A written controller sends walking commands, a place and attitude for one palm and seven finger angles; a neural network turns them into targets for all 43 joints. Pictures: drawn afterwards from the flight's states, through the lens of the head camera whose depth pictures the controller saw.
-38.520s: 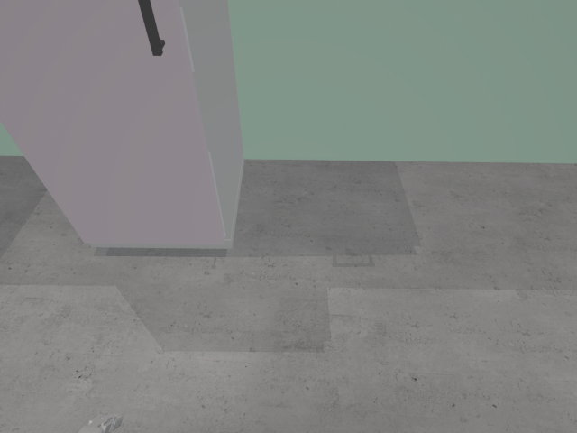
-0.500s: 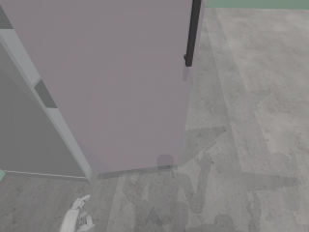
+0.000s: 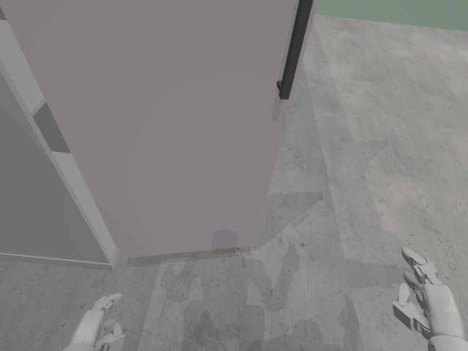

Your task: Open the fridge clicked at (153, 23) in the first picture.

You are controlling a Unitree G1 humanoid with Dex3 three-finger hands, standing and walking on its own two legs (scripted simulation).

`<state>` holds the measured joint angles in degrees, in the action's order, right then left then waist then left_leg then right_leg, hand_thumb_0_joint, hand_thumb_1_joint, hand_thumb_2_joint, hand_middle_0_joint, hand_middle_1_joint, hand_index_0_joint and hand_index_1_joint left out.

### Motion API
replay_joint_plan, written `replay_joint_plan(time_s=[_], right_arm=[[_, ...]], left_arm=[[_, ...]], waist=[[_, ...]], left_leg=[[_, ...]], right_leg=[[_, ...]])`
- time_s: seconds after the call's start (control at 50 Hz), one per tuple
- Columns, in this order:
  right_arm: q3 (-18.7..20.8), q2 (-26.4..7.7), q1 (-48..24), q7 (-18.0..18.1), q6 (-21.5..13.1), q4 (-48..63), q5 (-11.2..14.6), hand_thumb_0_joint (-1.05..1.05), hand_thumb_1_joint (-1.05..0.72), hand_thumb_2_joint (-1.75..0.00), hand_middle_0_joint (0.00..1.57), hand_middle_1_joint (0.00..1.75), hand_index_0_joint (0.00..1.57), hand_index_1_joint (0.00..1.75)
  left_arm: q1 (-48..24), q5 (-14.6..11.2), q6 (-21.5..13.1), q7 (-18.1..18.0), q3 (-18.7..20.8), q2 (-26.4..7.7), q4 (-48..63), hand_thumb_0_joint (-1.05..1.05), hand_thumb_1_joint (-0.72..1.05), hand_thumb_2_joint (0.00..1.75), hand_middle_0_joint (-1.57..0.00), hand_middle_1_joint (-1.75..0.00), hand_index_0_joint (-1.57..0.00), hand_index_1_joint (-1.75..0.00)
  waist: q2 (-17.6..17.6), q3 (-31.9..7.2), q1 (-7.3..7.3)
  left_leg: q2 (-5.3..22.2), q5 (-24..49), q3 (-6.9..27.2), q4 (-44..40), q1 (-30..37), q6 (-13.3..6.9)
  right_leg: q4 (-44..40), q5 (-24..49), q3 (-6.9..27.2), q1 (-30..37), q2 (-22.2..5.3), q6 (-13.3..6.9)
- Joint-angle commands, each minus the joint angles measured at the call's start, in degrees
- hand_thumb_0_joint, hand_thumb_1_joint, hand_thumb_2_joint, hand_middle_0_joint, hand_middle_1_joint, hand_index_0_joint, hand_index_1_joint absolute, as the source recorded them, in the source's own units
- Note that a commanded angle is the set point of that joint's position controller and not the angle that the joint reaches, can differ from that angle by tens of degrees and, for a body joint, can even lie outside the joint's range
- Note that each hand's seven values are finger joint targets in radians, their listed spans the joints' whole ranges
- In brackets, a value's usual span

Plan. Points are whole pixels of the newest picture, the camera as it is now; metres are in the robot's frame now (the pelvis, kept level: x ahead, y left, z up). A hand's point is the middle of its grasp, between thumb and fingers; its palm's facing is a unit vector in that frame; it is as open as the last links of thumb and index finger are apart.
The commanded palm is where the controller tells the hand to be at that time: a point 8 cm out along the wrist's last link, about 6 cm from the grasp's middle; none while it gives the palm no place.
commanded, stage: let the arm hang, fingers relaxed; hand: right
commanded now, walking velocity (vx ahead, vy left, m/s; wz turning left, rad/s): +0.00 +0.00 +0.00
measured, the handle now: (296, 27) +0.64 -0.07 +0.27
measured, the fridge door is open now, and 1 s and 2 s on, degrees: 78 78 78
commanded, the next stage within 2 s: look to check the result in 0.98 s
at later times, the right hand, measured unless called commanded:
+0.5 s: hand out of the picture -0.03 -0.21 -0.16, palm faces -0.01 +0.97 -0.23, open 7.3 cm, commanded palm none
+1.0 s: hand out of the picture +0.03 -0.19 -0.16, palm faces -0.01 +0.98 -0.19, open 7.3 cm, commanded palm none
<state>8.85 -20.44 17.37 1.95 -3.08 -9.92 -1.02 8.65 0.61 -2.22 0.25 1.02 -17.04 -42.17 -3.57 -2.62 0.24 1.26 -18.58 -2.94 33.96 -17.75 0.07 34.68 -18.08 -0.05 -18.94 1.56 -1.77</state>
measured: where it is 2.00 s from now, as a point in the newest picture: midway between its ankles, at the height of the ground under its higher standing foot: outside the picture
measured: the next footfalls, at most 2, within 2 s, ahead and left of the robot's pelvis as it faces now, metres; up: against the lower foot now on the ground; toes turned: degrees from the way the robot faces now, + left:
none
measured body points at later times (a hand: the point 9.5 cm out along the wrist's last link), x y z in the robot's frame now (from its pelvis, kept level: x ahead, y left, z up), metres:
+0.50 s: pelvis +0.00 -0.01 +0.01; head +0.03 -0.01 +0.46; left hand -0.03 +0.21 -0.15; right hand -0.03 -0.26 -0.14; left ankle -0.01 +0.12 -0.73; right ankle +0.00 -0.10 -0.73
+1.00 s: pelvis +0.01 -0.01 +0.01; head +0.02 -0.01 +0.46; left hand +0.00 +0.21 -0.15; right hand +0.03 -0.24 -0.14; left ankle -0.01 +0.12 -0.73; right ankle +0.00 -0.10 -0.73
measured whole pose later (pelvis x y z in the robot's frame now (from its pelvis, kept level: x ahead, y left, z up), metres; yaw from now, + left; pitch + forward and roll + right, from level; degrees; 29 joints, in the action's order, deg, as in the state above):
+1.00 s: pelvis +0.01 -0.01 +0.01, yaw +3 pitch -1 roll +0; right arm 0.3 -8.8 13.9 1.8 -0.4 -64.5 -0.2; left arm 15.3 1.2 -0.3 -2.2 -0.2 -8.9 -63.7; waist -0.3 1.9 -0.3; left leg 1.5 -13.6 -0.2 23.2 -9.0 1.1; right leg 22.8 -13.6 -2.6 -8.7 2.0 -2.7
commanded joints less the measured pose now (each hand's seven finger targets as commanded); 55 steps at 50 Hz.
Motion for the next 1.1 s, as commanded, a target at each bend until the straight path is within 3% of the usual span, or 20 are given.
replay_joint_plan(time_s=[0.0,0.04,0.06,0.1,0.14,0.16,0.18,0.2,0.28,0.48,0.68,0.74,1.08], right_arm=[[-4.66,-3.5,-3.37,-1.63,2.35,-16.08,-0.75,0.0,-0.9,-0.9,0.2,0.3,0.2,0.3],[-5.68,-2.54,-5.77,-1.31,2.99,-22.94,-0.41,0.0,-0.9,-0.9,0.2,0.3,0.2,0.3],[-6.2,-2.2,-5.74,-1.18,3.29,-26.1,-0.3,0.0,-0.9,-0.9,0.2,0.3,0.2,0.3],[-6.71,-0.9,-4.78,-1.09,3.46,-32.34,0.05,0.0,-0.9,-0.9,0.2,0.3,0.2,0.3],[-6.99,0.22,-2.84,-1.09,3.14,-37.92,0.3,0.0,-0.9,-0.9,0.2,0.3,0.2,0.3],[-7.16,0.14,-2.36,-1.03,2.97,-39.81,0.3,0.0,-0.9,-0.9,0.2,0.3,0.2,0.3],[-6.34,2.06,-1.69,-0.94,2.89,-41.11,0.21,0.0,-0.9,-0.9,0.2,0.3,0.2,0.3],[-6.63,1.78,-1.46,-0.93,2.89,-42.64,0.38,0.0,-0.9,-0.9,0.2,0.3,0.2,0.3],[-7.37,2.68,-0.79,-0.91,2.65,-47.08,0.61,0.0,-0.9,-0.9,0.2,0.3,0.2,0.3],[-7.95,4.48,1.39,-0.33,2.52,-52.9,0.59,0.0,-0.9,-0.9,0.2,0.3,0.2,0.3],[-7.75,5.75,1.16,0.04,2.21,-53.49,0.49,0.0,-0.9,-0.9,0.2,0.3,0.2,0.3],[-7.72,6.1,0.65,0.03,2.28,-53.68,0.57,0.0,-0.9,-0.9,0.2,0.3,0.2,0.3],[-7.71,5.71,0.22,0.05,1.95,-53.52,0.65,0.0,-0.9,-0.9,0.2,0.3,0.2,0.3]], left_arm=[[2.74,1.07,1.05,-0.14,1.97,-5.42,2.36,0.0,0.9,0.9,-0.2,-0.3,-0.2,-0.3],[2.74,1.3,1.72,-0.45,1.26,-4.62,-0.2,0.0,0.9,0.9,-0.2,-0.3,-0.2,-0.3],[2.29,1.34,1.78,-0.5,0.7,-4.68,-1.37,0.0,0.9,0.9,-0.2,-0.3,-0.2,-0.3],[1.71,1.35,1.68,-0.8,-0.03,-4.2,-4.19,0.0,0.9,0.9,-0.2,-0.3,-0.2,-0.3],[2.59,1.12,1.63,-1.26,-0.36,-2.93,-6.93,0.0,0.9,0.9,-0.2,-0.3,-0.2,-0.3],[3.44,0.89,1.72,-1.45,-0.44,-2.52,-7.99,0.0,0.9,0.9,-0.2,-0.3,-0.2,-0.3],[4.69,1.17,1.65,-1.7,-0.13,-1.64,-9.06,0.0,0.9,0.9,-0.2,-0.3,-0.2,-0.3],[5.52,1.12,1.74,-1.78,-0.23,-1.02,-10.19,0.0,0.9,0.9,-0.2,-0.3,-0.2,-0.3],[8.75,0.66,1.86,-2.1,0.01,-0.23,-13.39,0.0,0.9,0.9,-0.2,-0.3,-0.2,-0.3],[12.2,0.4,1.65,-2.41,-0.05,1.83,-18.27,0.0,0.9,0.9,-0.2,-0.3,-0.2,-0.3],[11.62,0.46,1.13,-2.5,-0.2,3.17,-20.07,0.0,0.9,0.9,-0.2,-0.3,-0.2,-0.3],[11.15,0.57,1.2,-2.55,-0.26,3.05,-20.34,0.0,0.9,0.9,-0.2,-0.3,-0.2,-0.3],[10.38,0.45,1.15,-2.64,-0.13,2.55,-20.52,0.0,0.9,0.9,-0.2,-0.3,-0.2,-0.3]], waist=[[16.76,0.11,-2.28],[10.82,0.85,-2.15],[4.79,1.48,-1.47],[-1.69,2.78,-0.15],[-2.64,1.85,0.17],[-1.08,2.21,0.12],[-4.3,1.1,-0.03],[-5.85,1.15,-0.06],[-0.36,2.1,-0.48],[4.53,5.58,-0.51],[4.49,6.15,-0.45],[2.76,7.5,-0.46],[3.86,5.0,-0.71]], left_leg=[[9.95,12.23,9.6,-9.15,-0.19,-6.0],[7.49,10.24,7.91,-8.12,-0.06,-4.69],[5.37,8.21,6.78,-7.24,1.42,-3.45],[3.41,5.13,5.67,-7.93,5.85,-1.97],[3.52,5.27,6.43,-10.33,8.01,-2.38],[3.69,5.74,6.67,-11.5,7.97,-2.65],[3.98,5.63,6.41,-12.31,8.65,-2.85],[3.88,5.58,6.34,-12.64,8.98,-3.0],[3.83,6.42,5.56,-13.97,8.35,-2.89],[3.87,7.8,5.42,-13.83,6.9,-2.27],[4.15,11.51,5.74,-13.03,7.02,-1.75],[4.06,9.95,5.88,-13.47,6.45,-1.73],[4.29,14.19,6.31,-13.85,7.96,-1.74]], right_leg=[[0.1,8.73,2.97,2.16,-3.31,-0.49],[-4.39,12.52,4.97,4.51,-4.46,-0.8],[-7.59,14.39,6.87,3.66,-5.65,-1.18],[-11.96,12.15,8.04,0.64,-6.77,-1.73],[-13.04,8.34,6.91,1.34,-6.11,-1.37],[-12.74,8.47,6.64,2.22,-5.91,-1.19],[-13.09,7.15,6.35,2.77,-6.04,-1.28],[-13.55,6.17,6.32,3.02,-5.95,-1.24],[-14.42,6.69,6.27,4.64,-6.69,-1.38],[-16.06,8.95,5.33,6.4,-6.99,-1.63],[-15.95,14.63,4.31,8.09,-6.74,-1.5],[-16.72,12.93,4.46,7.85,-6.7,-1.39],[-15.73,17.45,3.56,11.03,-6.96,-1.19]])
